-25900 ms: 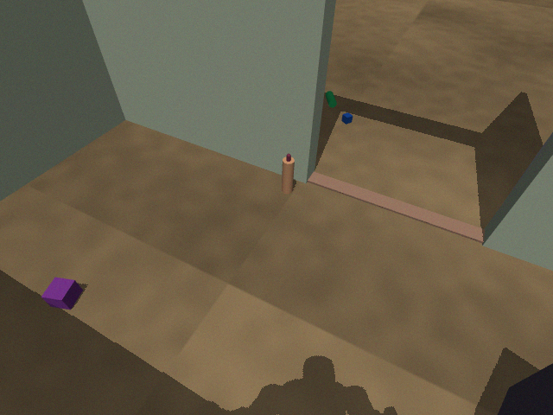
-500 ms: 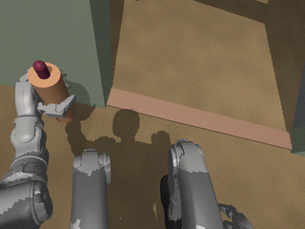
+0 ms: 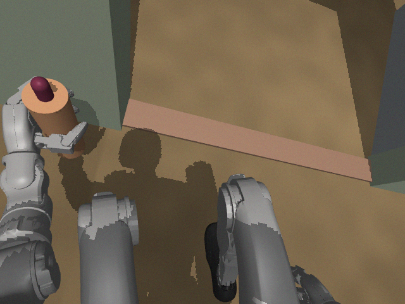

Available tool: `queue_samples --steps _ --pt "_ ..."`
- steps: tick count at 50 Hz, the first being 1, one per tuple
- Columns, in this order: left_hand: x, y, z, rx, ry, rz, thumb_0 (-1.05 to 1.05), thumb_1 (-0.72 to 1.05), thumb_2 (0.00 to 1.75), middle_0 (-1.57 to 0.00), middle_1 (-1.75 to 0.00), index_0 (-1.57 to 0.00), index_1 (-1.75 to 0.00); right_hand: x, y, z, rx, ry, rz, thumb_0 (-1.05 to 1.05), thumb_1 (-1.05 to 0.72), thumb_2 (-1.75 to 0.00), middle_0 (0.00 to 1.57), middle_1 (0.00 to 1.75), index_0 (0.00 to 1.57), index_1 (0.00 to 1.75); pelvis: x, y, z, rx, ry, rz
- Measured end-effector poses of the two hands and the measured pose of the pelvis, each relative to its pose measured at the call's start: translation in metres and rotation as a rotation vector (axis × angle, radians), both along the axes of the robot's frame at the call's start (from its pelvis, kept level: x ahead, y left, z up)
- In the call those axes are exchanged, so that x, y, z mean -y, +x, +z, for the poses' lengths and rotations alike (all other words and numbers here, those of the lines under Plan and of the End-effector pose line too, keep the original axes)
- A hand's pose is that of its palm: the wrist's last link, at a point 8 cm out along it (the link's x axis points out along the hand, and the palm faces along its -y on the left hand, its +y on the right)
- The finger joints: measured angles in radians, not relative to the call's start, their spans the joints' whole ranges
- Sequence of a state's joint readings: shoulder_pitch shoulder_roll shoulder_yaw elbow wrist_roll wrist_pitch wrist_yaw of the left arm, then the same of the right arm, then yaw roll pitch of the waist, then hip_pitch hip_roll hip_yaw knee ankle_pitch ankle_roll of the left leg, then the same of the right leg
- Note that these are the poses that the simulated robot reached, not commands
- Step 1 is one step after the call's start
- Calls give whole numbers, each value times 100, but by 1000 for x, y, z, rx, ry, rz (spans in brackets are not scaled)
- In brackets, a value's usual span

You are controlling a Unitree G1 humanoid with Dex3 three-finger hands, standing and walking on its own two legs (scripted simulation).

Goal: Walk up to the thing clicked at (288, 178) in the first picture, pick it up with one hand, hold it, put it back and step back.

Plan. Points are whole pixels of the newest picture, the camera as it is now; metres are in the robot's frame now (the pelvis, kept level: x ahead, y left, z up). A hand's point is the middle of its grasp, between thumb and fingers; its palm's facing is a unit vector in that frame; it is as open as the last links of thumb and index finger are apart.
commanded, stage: crouch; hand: left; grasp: from the side
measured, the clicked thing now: (58, 121) +0.46 +0.22 -0.08
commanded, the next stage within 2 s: lower in 0.10 s
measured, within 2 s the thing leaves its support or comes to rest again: neither
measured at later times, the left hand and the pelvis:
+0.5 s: hand (73, 134) +0.46 +0.21 -0.14, palm faces +0.13 -0.99 -0.03, open 8.4 cm; pelvis +0.00 +0.01 -0.02, yaw -3 degrees
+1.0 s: hand (78, 137) +0.46 +0.20 -0.17, palm faces +0.15 -0.99 -0.01, open 8.4 cm; pelvis -0.01 +0.02 -0.03, yaw -5 degrees
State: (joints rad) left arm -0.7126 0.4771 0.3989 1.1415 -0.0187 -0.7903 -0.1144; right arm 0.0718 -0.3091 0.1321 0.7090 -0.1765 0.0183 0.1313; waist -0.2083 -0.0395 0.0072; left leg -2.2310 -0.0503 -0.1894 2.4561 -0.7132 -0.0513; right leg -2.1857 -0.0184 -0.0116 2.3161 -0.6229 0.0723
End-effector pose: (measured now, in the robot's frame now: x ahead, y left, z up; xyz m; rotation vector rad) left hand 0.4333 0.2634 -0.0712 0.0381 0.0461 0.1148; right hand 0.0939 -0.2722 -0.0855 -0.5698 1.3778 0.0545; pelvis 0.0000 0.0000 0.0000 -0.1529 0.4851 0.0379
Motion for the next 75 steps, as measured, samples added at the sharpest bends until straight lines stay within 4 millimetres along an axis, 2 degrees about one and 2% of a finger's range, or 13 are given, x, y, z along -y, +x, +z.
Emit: queue_samples --steps 16,31,44,75 --pt "2 -2 -30 -12 -8 8 0 -19 112 -83 -105 -80 -107 -4 0 -3 -37 -17 48 0 -92 -91 20 30 20 30 -3 -1 -10 28 -24 -9" --pt "8 1 -76 -20 -21 21 0 -19 112 -83 -104 -81 -106 -7 -10 3 -95 -71 128 0 -92 -91 20 30 20 30 -8 -5 -22 87 -63 -31" --pt "6 6 -90 -17 -20 24 0 -19 112 -83 -104 -81 -106 -13 -16 10 -137 -101 173 0 -92 -91 20 30 20 30 -15 -6 -25 115 -101 -38" --pt "16 4 -118 -11 -42 34 0 -19 112 -83 -104 -81 -106 -26 -9 18 -157 -129 271 0 -89 -90 20 30 21 30 -20 -8 -28 153 -145 -59"
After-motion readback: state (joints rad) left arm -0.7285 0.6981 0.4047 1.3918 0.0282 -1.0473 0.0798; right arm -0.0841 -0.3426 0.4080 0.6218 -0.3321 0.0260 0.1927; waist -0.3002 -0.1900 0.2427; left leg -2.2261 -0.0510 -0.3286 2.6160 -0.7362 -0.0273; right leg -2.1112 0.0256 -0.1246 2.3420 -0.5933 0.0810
